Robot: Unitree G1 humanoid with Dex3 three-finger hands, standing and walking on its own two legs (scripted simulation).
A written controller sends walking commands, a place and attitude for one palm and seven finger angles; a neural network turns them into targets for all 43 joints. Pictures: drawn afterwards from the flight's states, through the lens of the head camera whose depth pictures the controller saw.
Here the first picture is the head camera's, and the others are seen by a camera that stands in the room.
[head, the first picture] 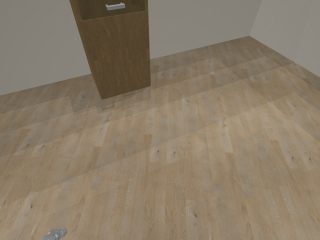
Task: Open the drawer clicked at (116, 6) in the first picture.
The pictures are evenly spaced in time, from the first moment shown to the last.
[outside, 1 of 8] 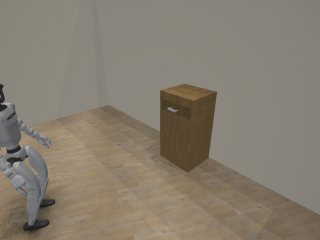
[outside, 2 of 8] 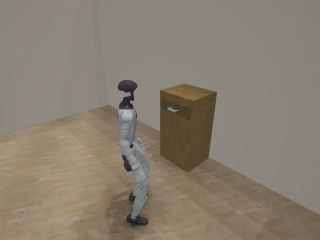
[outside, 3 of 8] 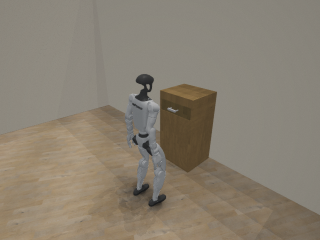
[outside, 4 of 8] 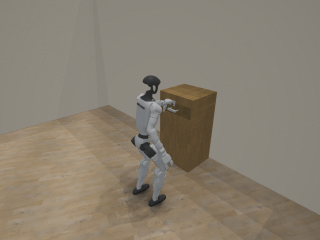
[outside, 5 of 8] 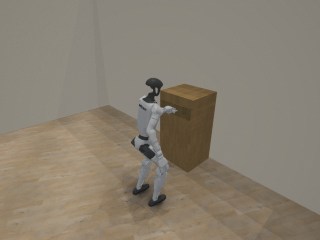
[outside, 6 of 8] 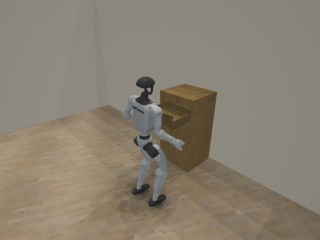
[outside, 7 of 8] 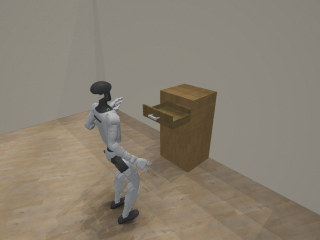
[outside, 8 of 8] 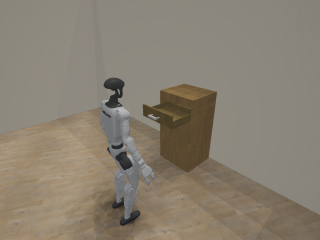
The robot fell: no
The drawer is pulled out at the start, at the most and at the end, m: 0.00 0.30 0.29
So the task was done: yes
